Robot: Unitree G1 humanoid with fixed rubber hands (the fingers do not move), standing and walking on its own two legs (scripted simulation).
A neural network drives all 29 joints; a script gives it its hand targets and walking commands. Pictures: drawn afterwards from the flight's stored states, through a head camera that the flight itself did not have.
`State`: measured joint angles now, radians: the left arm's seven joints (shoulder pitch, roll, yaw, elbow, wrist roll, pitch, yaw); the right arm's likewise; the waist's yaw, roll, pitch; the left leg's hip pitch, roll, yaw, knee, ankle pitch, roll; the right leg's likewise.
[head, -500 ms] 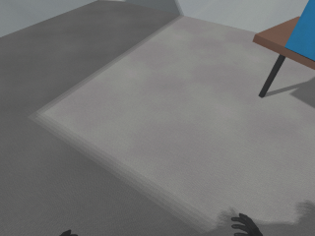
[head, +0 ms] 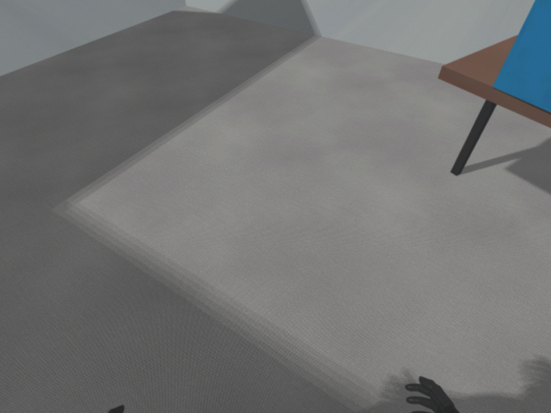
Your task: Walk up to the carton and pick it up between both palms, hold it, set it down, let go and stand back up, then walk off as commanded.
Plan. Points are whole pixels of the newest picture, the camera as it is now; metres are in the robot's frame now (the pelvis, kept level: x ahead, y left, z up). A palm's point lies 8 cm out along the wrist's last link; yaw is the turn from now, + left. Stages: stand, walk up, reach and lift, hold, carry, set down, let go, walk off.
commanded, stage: stand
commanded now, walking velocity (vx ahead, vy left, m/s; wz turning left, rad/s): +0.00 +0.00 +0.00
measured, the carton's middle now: out of the picture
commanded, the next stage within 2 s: walk up in 0.20 s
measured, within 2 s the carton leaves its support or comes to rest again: neither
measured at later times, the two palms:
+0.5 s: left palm out of the picture +0.09 +0.27 -0.09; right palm out of the picture +0.11 -0.25 -0.09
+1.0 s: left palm out of the picture +0.15 +0.19 -0.07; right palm out of the picture +0.12 -0.40 -0.10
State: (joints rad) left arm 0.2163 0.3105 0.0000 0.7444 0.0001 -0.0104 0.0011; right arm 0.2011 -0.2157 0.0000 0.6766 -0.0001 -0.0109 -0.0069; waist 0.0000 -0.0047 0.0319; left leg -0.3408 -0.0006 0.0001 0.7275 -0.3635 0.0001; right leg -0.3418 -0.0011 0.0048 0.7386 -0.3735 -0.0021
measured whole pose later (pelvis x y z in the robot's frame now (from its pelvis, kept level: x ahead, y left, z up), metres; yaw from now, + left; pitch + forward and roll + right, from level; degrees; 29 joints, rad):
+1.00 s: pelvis +0.08 -0.10 +0.02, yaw -17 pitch +0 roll +2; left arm 0.44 0.35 0.00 0.80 0.00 0.00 -0.08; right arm 0.21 -0.36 -0.05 0.73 0.00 -0.03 0.02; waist 0.04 0.06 0.04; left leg -0.57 0.07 0.11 0.98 -0.45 -0.01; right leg -0.32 0.05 0.09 0.62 -0.30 -0.05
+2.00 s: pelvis +0.35 -0.20 +0.02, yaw -40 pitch +0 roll +3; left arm 0.41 0.38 0.00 0.80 0.00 -0.05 -0.02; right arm 0.21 -0.37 -0.05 0.74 0.00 -0.02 0.05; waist 0.01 0.06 0.07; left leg -0.52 0.08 0.11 1.06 -0.45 0.00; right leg -0.35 0.02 0.06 0.64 -0.30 -0.05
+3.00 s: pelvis +0.58 -0.37 +0.01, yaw -55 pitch -1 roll +2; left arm 0.36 0.39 0.00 0.80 0.00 -0.06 0.00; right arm 0.22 -0.36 -0.05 0.74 0.00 0.02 0.04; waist 0.00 0.03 0.11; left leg -0.35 0.07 0.16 1.03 -0.51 0.01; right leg -0.40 0.02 0.04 0.68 -0.26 -0.04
